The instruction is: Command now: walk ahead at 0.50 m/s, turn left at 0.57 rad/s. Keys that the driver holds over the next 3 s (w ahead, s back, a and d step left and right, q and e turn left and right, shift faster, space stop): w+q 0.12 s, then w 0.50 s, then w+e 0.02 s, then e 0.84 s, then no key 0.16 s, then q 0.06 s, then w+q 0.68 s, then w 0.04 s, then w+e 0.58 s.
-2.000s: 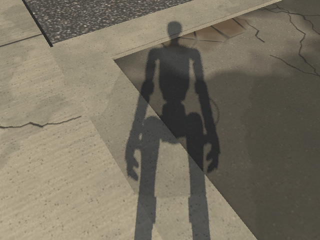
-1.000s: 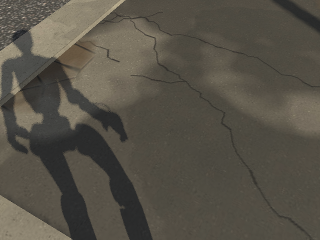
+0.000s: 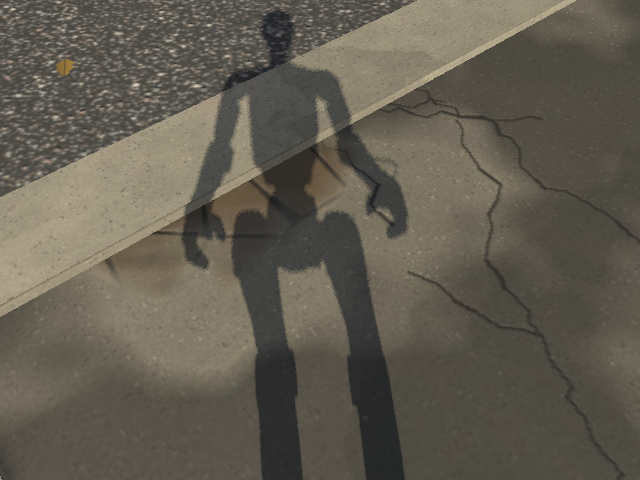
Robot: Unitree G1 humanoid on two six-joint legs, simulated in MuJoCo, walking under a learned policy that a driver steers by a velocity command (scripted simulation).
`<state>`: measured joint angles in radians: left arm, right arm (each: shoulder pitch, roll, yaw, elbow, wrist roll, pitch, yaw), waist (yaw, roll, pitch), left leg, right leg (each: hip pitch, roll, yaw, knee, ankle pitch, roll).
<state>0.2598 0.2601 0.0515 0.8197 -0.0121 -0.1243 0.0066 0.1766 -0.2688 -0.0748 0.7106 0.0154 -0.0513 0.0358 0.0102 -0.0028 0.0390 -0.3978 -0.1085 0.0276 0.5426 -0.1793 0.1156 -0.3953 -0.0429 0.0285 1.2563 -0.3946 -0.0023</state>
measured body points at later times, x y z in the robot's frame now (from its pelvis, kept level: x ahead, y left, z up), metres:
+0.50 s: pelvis +0.28 -0.05 +0.01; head +0.30 -0.05 +0.46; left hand +0.38 +0.23 -0.09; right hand +0.40 -0.30 -0.11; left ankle +0.16 +0.06 -0.64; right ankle +0.34 -0.14 -0.73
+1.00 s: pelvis +0.46 +0.02 +0.00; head +0.50 +0.04 +0.45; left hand +0.52 +0.32 -0.12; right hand +0.68 -0.21 -0.08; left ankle +0.55 +0.14 -0.73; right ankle +0.42 -0.12 -0.65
